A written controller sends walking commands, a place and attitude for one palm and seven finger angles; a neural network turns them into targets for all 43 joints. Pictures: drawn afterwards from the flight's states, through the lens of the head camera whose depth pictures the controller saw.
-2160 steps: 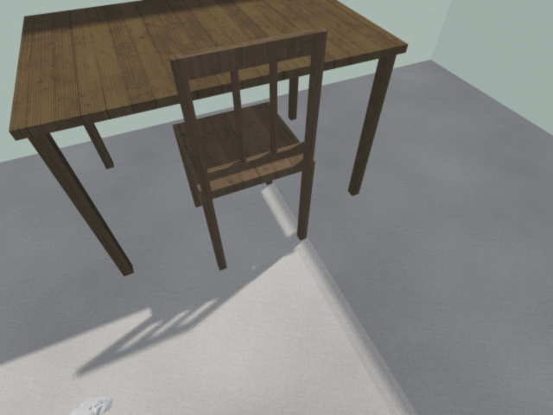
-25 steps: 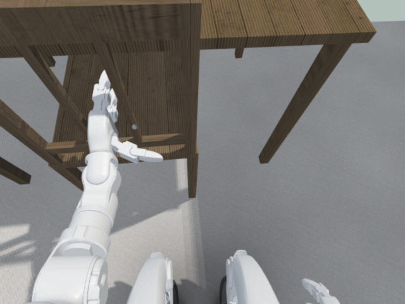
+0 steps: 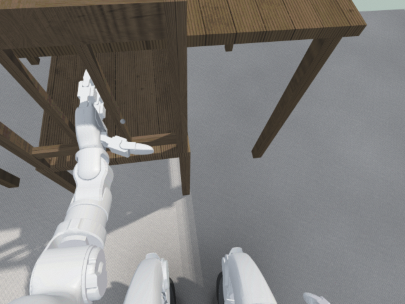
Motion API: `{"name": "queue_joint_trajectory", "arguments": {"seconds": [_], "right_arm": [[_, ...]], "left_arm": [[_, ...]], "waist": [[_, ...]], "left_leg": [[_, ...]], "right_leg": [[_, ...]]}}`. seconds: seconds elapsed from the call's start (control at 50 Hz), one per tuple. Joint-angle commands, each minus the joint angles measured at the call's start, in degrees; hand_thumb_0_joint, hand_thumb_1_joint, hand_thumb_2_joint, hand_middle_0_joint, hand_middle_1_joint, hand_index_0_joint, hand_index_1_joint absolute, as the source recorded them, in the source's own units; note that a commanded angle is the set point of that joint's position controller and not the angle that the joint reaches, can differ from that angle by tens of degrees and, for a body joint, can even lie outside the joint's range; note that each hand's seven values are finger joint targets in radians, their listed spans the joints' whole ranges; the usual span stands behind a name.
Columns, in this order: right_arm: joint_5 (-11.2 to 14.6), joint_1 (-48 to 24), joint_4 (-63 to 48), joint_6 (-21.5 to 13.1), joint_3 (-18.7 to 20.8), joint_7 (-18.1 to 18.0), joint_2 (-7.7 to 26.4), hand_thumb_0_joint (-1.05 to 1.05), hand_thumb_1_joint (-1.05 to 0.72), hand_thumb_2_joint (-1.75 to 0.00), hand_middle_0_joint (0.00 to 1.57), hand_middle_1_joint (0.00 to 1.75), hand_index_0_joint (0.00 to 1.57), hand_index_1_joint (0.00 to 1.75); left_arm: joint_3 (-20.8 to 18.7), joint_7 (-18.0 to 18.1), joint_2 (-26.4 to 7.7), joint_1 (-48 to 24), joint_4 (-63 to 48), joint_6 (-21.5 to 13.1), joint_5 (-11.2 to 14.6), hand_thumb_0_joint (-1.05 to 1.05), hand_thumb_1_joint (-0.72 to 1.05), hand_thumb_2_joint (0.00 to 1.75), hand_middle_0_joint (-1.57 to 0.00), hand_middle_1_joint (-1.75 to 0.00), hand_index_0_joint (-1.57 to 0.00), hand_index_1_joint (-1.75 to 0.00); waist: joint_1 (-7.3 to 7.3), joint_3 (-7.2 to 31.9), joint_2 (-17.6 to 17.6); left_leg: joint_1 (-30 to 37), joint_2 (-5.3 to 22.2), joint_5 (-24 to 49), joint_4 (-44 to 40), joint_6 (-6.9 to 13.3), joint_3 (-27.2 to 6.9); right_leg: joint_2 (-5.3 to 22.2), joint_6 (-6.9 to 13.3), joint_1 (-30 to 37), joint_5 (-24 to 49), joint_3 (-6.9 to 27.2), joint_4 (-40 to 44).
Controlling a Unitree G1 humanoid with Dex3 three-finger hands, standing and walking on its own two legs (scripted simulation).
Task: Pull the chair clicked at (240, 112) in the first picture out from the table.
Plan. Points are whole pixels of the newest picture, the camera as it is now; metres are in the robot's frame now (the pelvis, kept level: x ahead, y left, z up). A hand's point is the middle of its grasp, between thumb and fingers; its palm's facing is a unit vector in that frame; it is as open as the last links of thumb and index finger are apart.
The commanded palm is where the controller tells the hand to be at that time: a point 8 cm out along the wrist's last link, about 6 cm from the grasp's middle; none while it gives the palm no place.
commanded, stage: push the fingers through the gap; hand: left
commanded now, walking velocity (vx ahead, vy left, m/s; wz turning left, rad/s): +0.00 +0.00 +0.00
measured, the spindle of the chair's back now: (52, 109) +0.48 +0.26 +0.04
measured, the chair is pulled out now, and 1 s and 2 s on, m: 0.00 0.00 0.04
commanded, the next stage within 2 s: hook a spindle and tug to test in 0.08 s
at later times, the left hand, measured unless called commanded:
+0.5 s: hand (126, 120) +0.46 +0.13 +0.02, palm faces +0.10 -0.99 -0.04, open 15.8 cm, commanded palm +0.43 +0.17 +0.02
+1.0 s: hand (124, 122) +0.46 +0.13 +0.02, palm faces +0.10 -0.99 -0.02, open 6.5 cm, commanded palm +0.42 +0.18 +0.02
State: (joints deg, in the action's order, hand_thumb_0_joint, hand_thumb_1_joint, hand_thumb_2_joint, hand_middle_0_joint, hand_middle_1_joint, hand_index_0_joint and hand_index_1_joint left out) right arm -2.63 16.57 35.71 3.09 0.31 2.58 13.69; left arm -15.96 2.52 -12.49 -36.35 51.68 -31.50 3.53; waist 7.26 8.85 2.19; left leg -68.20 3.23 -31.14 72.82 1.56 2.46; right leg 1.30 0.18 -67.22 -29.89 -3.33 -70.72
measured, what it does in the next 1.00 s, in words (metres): stands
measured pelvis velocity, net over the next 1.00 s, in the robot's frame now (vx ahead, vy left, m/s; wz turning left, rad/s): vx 0.00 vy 0.00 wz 0.01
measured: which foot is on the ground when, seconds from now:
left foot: down 0.00-1.00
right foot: down 0.00-1.00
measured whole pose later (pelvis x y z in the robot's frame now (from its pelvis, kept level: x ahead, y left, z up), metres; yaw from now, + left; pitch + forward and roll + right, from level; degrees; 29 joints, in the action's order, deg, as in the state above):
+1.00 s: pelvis +0.00 +0.00 +0.00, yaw +0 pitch +26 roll -2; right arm -2.6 15.3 36.0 3.1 0.5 2.5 13.8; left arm -14.2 2.4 -12.3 -36.9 52.6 -32.8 3.4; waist 6.9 9.0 2.2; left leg -68.4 3.0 -31.1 73.4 1.5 1.9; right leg 1.4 0.3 -67.2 -29.9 -3.7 -71.2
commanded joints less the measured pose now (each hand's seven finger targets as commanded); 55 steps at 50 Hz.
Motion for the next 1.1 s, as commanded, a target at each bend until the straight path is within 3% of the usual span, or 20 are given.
{"name": "queue_joint_trajectory", "arguments": {"seconds": [0.0,0.04,0.1,0.16,0.26,0.32,0.38,0.46,0.58,0.66,0.68,0.76,0.78,0.86,0.88,0.9,0.96,0.98,1.04,1.08], "right_arm": [[0.0,6.0,-3.9,-1.1,3.6,-0.5,8.6,0.00,-0.90,-0.90,0.20,0.30,0.20,0.30],[0.0,6.3,-3.1,-1.0,3.7,-0.4,8.6,0.00,-0.90,-0.90,0.20,0.30,0.20,0.30],[0.3,6.3,-2.9,-0.7,3.7,-0.4,9.0,0.00,-0.90,-0.90,0.20,0.30,0.20,0.30],[0.4,5.7,-3.5,-0.4,3.6,-0.6,9.0,0.00,-0.90,-0.90,0.20,0.30,0.20,0.30],[0.0,5.1,-3.9,-0.8,3.4,-0.7,8.5,0.00,-0.90,-0.90,0.20,0.30,0.20,0.30],[-0.2,5.2,-3.3,-0.9,3.4,-0.7,8.5,0.00,-0.90,-0.90,0.20,0.30,0.20,0.30],[-0.3,5.2,-3.2,-0.8,3.5,-0.7,8.8,0.00,-0.90,-0.90,0.20,0.30,0.20,0.30],[0.1,5.2,-3.6,-0.4,3.4,-0.8,8.9,0.00,-0.90,-0.90,0.20,0.30,0.20,0.30],[0.0,5.6,-3.9,-0.5,3.5,-1.0,8.8,0.00,-0.90,-0.90,0.20,0.30,0.20,0.30],[0.0,5.7,-3.6,-0.7,3.6,-0.7,8.4,0.00,-0.90,-0.90,0.20,0.30,0.20,0.30],[0.0,5.9,-3.7,-0.7,3.6,-0.7,8.7,0.00,-0.90,-0.90,0.20,0.30,0.20,0.30],[0.0,5.9,-3.5,-0.5,3.4,-0.6,8.4,0.00,-0.90,-0.90,0.20,0.30,0.20,0.30],[0.0,5.9,-3.7,-0.6,3.4,-0.7,8.7,0.00,-0.90,-0.90,0.20,0.30,0.20,0.30],[0.1,5.5,-3.5,-0.8,3.4,-0.8,8.5,0.00,-0.90,-0.90,0.20,0.30,0.20,0.30],[0.0,5.6,-3.7,-0.9,3.4,-0.9,8.8,0.00,-0.90,-0.90,0.20,0.30,0.20,0.30],[0.1,5.4,-3.5,-0.9,3.4,-0.9,8.6,0.00,-0.90,-0.90,0.20,0.30,0.20,0.30],[0.0,5.3,-3.1,-1.0,3.4,-1.0,8.8,0.00,-0.90,-0.90,0.20,0.30,0.20,0.30],[0.0,5.7,-3.3,-1.0,3.4,-1.0,9.1,0.00,-0.90,-0.90,0.20,0.30,0.20,0.30],[0.1,5.2,-3.7,-0.9,3.5,-0.8,8.8,0.00,-0.90,-0.90,0.20,0.30,0.20,0.30],[0.0,5.4,-4.0,-0.7,3.7,-0.7,9.1,0.00,-0.90,-0.90,0.20,0.30,0.20,0.30]], "left_arm": [[1.0,0.6,-8.6,-19.8,-16.1,-6.4,-0.6,0.00,-0.50,0.30,-0.06,-0.08,-0.06,-0.08],[2.7,0.4,-6.5,-19.4,-13.7,-5.6,-0.8,0.00,-0.50,0.30,-0.06,-0.08,-0.06,-0.08],[3.3,-0.1,-5.5,-18.1,-9.8,-3.7,-0.7,0.00,-0.50,0.30,-0.06,-0.08,-0.06,-0.08],[2.5,0.0,-5.8,-18.3,-8.9,-3.0,-0.1,0.00,-0.50,0.30,-0.06,-0.08,-0.06,-0.08],[0.6,0.9,-8.1,-21.1,-12.8,-5.8,-0.1,0.00,-0.50,0.30,-0.15,-0.35,-0.15,-0.35],[0.9,1.3,-8.5,-22.8,-11.9,-6.8,-1.1,0.00,-0.50,0.30,-0.20,-0.52,-0.20,-0.52],[1.9,1.0,-8.1,-23.3,-10.3,-6.5,-2.0,0.00,-0.50,0.30,-0.25,-0.68,-0.25,-0.68],[1.8,0.5,-7.3,-22.7,-8.2,-4.5,-0.9,0.00,-0.50,0.30,-0.32,-0.90,-0.32,-0.90],[1.2,0.6,-7.4,-22.5,-12.4,-4.6,0.2,0.00,-0.16,0.44,-0.43,-1.23,-0.43,-1.23],[1.8,0.9,-6.5,-20.1,-12.8,-5.1,-0.1,0.00,0.06,0.54,-0.50,-1.45,-0.50,-1.45],[0.9,1.1,-7.8,-19.1,-12.2,-5.1,-0.4,0.00,0.12,0.56,-0.50,-1.45,-0.50,-1.45],[0.9,1.1,-7.8,-19.2,-10.4,-4.7,-0.8,0.00,0.34,0.66,-0.50,-1.45,-0.50,-1.45],[-0.1,1.0,-9.1,-18.8,-10.8,-4.9,-0.9,0.00,0.40,0.68,-0.50,-1.45,-0.50,-1.45],[1.1,0.2,-7.4,-20.4,-10.9,-5.3,0.1,0.00,0.62,0.78,-0.50,-1.45,-0.50,-1.45],[0.4,0.1,-8.7,-20.7,-11.3,-5.5,0.0,0.00,0.68,0.80,-0.50,-1.45,-0.50,-1.45],[1.6,-0.1,-7.4,-21.7,-12.1,-5.8,0.0,0.00,0.73,0.83,-0.50,-1.45,-0.50,-1.45],[0.8,-0.2,-7.9,-21.4,-10.6,-5.5,0.4,0.00,0.90,0.90,-0.50,-1.45,-0.50,-1.45],[0.4,-0.2,-8.7,-21.0,-10.3,-5.5,0.1,0.00,0.90,0.90,-0.50,-1.45,-0.50,-1.45],[2.3,-0.1,-6.2,-20.5,-11.8,-5.3,0.1,0.00,0.90,0.90,-0.50,-1.45,-0.50,-1.45],[1.3,0.1,-6.8,-17.9,-11.5,-4.9,0.3,0.00,0.90,0.90,-0.50,-1.45,-0.50,-1.45]], "waist": [[0.17,31.7,3.8],[1.28,28.8,2.5],[1.61,25.9,1.4],[1.17,25.5,0.1],[0.43,28.9,1.1],[1.15,28.7,0.8],[1.54,28.4,2.5],[1.32,28.2,1.4],[0.93,31.6,0.9],[0.76,30.4,0.2],[0.43,30.1,-0.3],[0.83,26.4,-1.0],[0.31,27.4,-0.2],[1.10,27.1,0.0],[0.69,27.7,1.1],[1.11,28.4,2.3],[1.15,27.7,1.4],[0.74,28.0,1.2],[0.70,29.1,2.8],[0.31,29.9,0.9]], "left_leg": [[23.8,-2.1,24.1,-7.3,-1.2,-4.1],[23.3,-1.9,22.9,-7.4,-1.2,-4.2],[21.6,-2.1,20.3,-7.9,-1.0,-4.3],[19.8,-2.5,18.7,-8.0,-0.8,-4.0],[20.5,-2.6,20.2,-7.3,-0.8,-3.9],[19.6,-2.6,19.7,-6.5,-0.7,-4.0],[20.1,-2.5,18.3,-6.6,-0.8,-4.3],[19.3,-2.7,17.5,-7.0,-0.8,-3.9],[20.7,-2.6,21.1,-6.7,-0.6,-4.0],[19.8,-2.7,20.7,-6.9,-0.6,-3.5],[19.4,-2.6,20.8,-7.1,-0.7,-3.6],[16.3,-2.9,17.4,-7.3,-0.5,-2.9],[16.9,-2.9,18.0,-7.3,-0.5,-3.1],[17.7,-2.8,17.4,-7.1,-0.6,-3.1],[18.1,-2.8,17.8,-7.1,-0.7,-3.4],[19.9,-2.6,18.6,-7.2,-0.8,-3.7],[19.4,-2.6,18.0,-7.0,-0.8,-3.7],[19.7,-2.6,18.7,-7.1,-0.8,-4.2],[21.8,-2.4,20.2,-7.4,-1.1,-4.2],[21.8,-2.3,21.2,-7.3,-1.0,-4.3]], "right_leg": [[-2.4,1.2,15.3,20.3,1.5,7.3],[-2.4,1.1,14.0,19.3,1.1,7.9],[-2.5,1.2,12.7,17.0,0.8,8.5],[-2.3,1.1,13.9,16.2,1.1,8.8],[-2.3,1.1,15.4,17.9,1.7,7.9],[-2.3,0.9,14.7,17.7,2.0,7.4],[-2.2,1.1,12.5,15.7,1.6,7.1],[-2.2,1.0,13.9,15.5,1.8,8.1],[-2.3,0.9,15.9,19.2,1.7,7.5],[-2.3,0.8,17.0,19.7,2.0,8.1],[-2.4,1.0,17.0,19.5,1.9,7.8],[-2.3,0.8,17.3,17.8,2.4,8.8],[-2.3,1.0,17.1,18.0,2.3,8.3],[-2.3,0.9,16.2,17.1,2.3,8.7],[-2.3,1.1,15.7,16.9,2.2,8.2],[-2.2,1.1,14.6,17.0,2.0,8.1],[-2.3,1.0,14.2,16.2,1.9,8.2],[-2.4,1.2,14.0,16.2,1.6,7.7],[-2.2,1.3,13.2,16.9,1.2,7.6],[-2.4,1.2,14.1,17.8,1.2,7.4]]}}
